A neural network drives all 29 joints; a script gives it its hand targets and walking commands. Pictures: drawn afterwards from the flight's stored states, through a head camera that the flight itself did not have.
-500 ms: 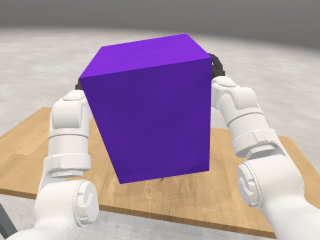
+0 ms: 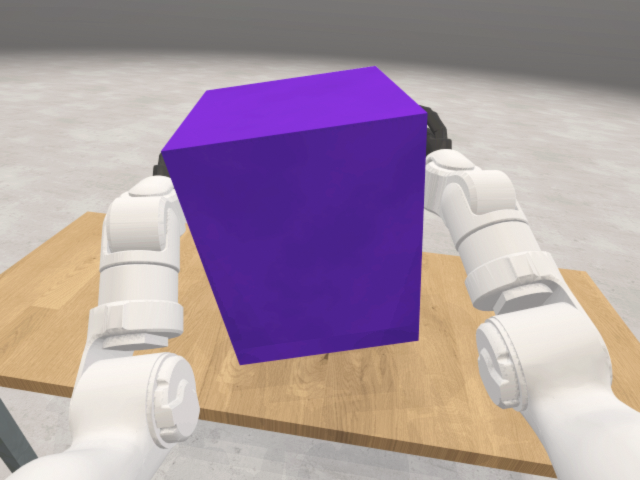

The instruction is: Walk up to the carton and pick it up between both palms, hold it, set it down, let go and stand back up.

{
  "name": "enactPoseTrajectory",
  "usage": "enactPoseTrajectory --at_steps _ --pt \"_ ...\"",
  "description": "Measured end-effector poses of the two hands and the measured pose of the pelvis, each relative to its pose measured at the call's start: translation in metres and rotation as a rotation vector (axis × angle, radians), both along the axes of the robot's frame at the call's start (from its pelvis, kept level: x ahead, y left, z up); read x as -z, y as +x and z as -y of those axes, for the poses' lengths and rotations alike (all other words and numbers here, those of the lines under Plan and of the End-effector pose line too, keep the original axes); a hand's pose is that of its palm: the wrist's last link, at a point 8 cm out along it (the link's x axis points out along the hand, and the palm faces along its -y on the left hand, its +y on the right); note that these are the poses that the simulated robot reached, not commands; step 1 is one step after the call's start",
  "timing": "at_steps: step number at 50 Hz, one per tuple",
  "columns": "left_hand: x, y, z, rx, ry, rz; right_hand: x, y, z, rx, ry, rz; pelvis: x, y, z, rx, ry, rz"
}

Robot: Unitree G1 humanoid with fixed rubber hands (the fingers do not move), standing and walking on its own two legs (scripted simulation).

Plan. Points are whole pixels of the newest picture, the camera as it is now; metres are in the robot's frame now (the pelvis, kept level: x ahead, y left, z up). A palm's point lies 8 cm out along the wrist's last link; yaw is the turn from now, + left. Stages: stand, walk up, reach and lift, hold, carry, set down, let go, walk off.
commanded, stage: hold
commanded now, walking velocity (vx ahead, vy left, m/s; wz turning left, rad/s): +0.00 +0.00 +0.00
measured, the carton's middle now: (309, 211) +0.37 -0.01 +0.25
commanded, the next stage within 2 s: none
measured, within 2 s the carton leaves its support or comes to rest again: neither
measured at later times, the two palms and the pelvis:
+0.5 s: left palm (167, 191) +0.37 +0.16 +0.28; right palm (435, 164) +0.37 -0.15 +0.32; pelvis -0.01 +0.00 +0.00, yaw +0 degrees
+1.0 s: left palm (166, 194) +0.38 +0.16 +0.27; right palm (429, 167) +0.37 -0.15 +0.31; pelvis +0.00 +0.00 +0.00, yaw +1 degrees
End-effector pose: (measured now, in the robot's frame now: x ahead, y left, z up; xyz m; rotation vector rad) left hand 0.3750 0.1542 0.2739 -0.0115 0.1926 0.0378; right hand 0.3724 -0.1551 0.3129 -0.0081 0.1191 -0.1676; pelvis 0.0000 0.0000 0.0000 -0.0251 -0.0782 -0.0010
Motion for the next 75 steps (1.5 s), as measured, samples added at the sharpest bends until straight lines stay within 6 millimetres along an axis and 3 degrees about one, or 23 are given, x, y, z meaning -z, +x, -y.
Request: enactPoseTrajectory --at_steps 33,56,75 --pt "-0.0016 -0.0021 -0.0011 0.001 -0.006 -0.007 -0.0019 -0.0034 -0.0010 0.008 0.004 -0.016 0.0001 -0.0066 0.0007 -0.004 0.003 -0.011" --pt "0.0038 0.0001 -0.0055 -0.006 -0.005 0.004 0.0028 0.0004 -0.0053 -0.001 0.006 -0.011 0.0000 0.0015 -0.0015 -0.011 -0.004 -0.002" --pt "-0.0055 -0.0010 -0.0006 -0.008 -0.003 0.006 -0.0037 -0.0013 -0.0003 0.002 0.001 -0.016 0.0001 -0.0021 -0.0006 -0.005 0.000 -0.011"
